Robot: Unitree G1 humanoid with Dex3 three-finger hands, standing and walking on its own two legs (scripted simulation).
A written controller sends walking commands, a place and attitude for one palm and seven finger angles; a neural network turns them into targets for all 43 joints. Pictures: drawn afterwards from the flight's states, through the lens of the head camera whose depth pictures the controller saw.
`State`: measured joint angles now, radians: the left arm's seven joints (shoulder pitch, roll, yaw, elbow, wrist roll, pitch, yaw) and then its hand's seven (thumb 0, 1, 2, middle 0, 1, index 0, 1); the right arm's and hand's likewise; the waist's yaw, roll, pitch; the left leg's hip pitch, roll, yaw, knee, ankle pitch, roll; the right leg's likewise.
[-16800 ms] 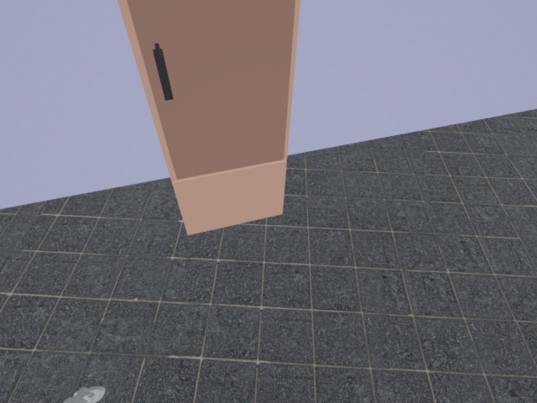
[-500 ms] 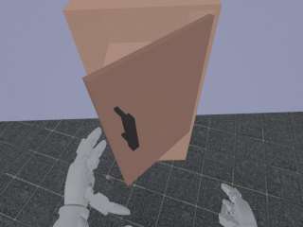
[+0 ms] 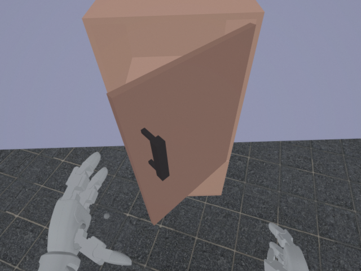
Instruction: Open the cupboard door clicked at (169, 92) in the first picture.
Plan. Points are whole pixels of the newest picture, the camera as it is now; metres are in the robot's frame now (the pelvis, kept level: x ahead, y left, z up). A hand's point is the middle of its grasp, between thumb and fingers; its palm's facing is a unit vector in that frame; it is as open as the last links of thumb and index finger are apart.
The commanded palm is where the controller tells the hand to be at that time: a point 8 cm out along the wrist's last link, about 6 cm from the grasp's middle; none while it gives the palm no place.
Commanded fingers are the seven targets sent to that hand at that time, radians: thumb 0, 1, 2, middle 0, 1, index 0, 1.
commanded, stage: draw the hand back to the body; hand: left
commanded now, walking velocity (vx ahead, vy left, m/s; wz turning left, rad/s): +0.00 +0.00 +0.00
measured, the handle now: (154, 154) +0.35 +0.09 +0.08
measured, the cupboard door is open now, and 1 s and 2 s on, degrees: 42 42 42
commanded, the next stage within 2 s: step back with the hand held close in 1.34 s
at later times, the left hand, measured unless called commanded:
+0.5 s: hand (51, 207) +0.19 +0.22 +0.15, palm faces +0.24 -0.92 -0.32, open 14.6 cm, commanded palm +0.15 +0.27 +0.17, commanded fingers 0.00 0.13 0.57 -0.17 -0.30 -0.17 -0.30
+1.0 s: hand out of the picture +0.21 +0.29 +0.21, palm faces +0.44 -0.80 -0.40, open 8.7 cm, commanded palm +0.17 +0.32 +0.22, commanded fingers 0.00 0.90 0.90 -0.20 -0.30 -0.20 -0.30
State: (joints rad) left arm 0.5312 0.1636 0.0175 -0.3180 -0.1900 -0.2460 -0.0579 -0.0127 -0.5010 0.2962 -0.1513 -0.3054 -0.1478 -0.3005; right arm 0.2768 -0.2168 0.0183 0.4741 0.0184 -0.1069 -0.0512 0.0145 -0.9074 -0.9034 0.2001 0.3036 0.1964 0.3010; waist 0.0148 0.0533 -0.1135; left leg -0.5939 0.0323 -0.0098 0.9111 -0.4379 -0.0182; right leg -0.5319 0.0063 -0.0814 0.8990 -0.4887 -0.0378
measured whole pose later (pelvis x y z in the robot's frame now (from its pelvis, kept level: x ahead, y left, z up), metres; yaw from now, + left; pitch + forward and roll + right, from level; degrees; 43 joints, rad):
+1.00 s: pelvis +0.02 +0.03 +0.05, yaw -2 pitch -4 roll -1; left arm 0.46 0.35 0.33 -0.40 -0.06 -0.08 0.12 0.01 0.66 0.80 -0.20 -0.31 -0.20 -0.30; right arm 0.18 -0.22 0.03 0.63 -0.01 -0.09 -0.08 0.01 -0.91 -0.90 0.20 0.30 0.20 0.30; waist 0.08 0.05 0.02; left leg -0.11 0.00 0.04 0.43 -0.25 0.02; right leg -0.05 -0.01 -0.04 0.38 -0.26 0.00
